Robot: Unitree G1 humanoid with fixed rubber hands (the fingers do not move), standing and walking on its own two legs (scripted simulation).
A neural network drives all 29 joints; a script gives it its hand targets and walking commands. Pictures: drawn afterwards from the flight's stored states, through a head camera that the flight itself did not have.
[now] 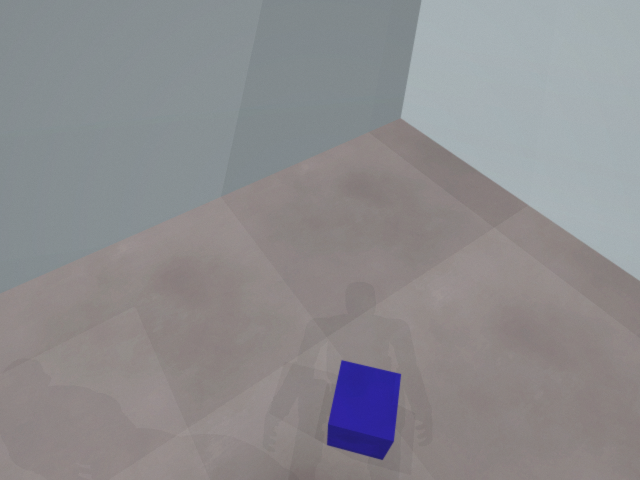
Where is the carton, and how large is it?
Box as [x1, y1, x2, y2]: [327, 360, 400, 459]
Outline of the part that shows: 342,360 328,422 327,444 382,459 393,441 400,374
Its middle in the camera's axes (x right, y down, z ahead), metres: +0.12 +0.49 +1.07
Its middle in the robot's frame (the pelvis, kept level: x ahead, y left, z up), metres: +0.38 -0.08 -0.66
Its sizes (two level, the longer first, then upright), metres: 0.166 0.161 0.223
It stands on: the floor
